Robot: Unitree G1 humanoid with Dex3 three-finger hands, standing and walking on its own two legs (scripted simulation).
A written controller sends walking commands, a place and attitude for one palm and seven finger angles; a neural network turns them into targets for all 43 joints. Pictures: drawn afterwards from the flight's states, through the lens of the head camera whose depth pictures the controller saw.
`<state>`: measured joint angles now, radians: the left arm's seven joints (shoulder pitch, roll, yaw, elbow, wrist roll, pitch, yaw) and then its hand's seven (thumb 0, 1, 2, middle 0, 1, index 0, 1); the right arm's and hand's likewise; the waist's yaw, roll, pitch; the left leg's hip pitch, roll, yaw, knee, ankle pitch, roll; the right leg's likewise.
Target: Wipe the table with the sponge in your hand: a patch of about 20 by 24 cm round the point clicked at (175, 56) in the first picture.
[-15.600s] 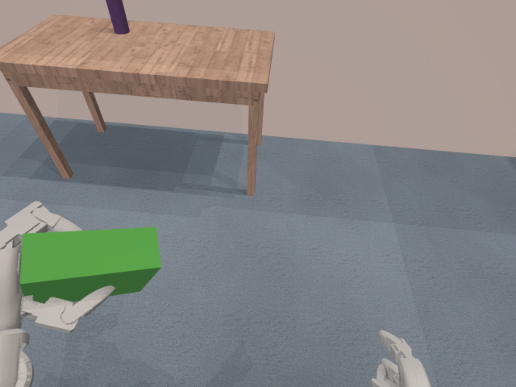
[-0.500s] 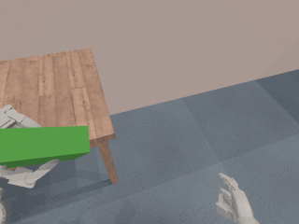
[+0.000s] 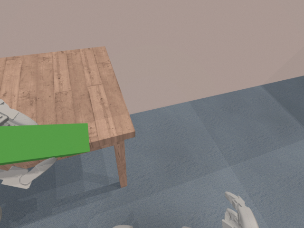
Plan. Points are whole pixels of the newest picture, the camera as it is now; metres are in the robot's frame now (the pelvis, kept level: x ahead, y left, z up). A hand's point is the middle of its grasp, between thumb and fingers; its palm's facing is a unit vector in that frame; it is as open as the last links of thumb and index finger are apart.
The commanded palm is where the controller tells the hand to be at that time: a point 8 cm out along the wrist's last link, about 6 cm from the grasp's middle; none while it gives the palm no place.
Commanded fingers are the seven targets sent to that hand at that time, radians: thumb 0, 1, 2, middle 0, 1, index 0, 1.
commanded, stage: shuffle to correct the standing spot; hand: left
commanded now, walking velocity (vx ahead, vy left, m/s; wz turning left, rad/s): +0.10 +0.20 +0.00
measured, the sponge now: (55, 143) +0.23 +0.21 +0.16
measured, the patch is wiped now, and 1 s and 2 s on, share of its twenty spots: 0.00 0.00 0.00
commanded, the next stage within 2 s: come to a stop and stand still in 0.76 s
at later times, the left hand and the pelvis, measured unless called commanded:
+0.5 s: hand out of the picture +0.25 +0.37 +0.18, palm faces +0.35 -0.82 -0.46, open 9.4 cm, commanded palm +0.18 +0.41 +0.21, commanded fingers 0.00 0.10 1.30 -1.20 -1.60 -1.20 -1.60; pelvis +0.02 +0.13 +0.01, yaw -1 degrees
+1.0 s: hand out of the picture +0.28 +0.49 +0.20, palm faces +0.37 -0.83 -0.41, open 9.4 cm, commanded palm +0.23 +0.53 +0.21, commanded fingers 0.00 0.10 1.30 -1.20 -1.60 -1.20 -1.60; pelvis +0.06 +0.26 +0.02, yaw -1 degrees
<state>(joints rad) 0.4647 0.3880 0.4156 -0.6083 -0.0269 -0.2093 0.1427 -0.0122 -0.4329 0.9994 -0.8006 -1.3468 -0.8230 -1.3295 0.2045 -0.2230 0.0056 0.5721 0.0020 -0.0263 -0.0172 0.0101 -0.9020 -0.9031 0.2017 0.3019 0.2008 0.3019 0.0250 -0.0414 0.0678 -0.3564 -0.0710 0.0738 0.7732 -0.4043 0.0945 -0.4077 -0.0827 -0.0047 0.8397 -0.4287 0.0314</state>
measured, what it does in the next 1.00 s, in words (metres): steps to the left: right foot, then left foot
